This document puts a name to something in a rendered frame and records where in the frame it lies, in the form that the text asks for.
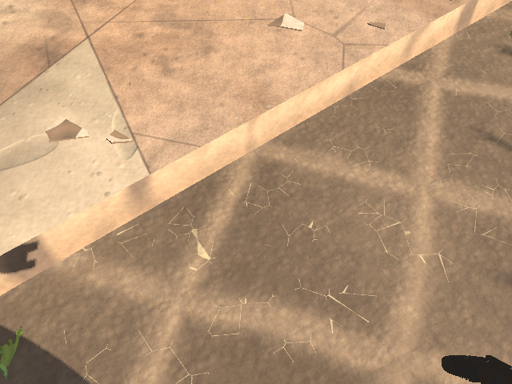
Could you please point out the right robot hand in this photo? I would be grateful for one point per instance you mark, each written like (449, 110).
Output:
(488, 370)

